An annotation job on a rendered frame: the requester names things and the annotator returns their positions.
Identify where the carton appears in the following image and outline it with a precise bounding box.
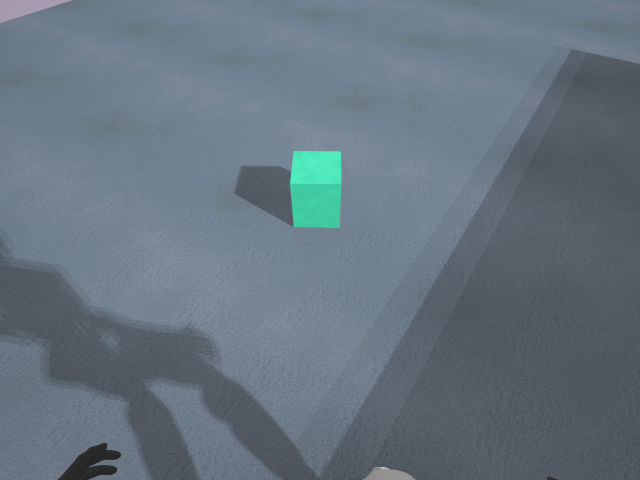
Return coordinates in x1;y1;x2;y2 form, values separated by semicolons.
290;151;341;228

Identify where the robot left hand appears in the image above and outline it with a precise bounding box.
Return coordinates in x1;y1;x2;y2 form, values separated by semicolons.
58;443;121;480

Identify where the robot right shin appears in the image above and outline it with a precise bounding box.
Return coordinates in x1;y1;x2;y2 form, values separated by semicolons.
365;467;389;479

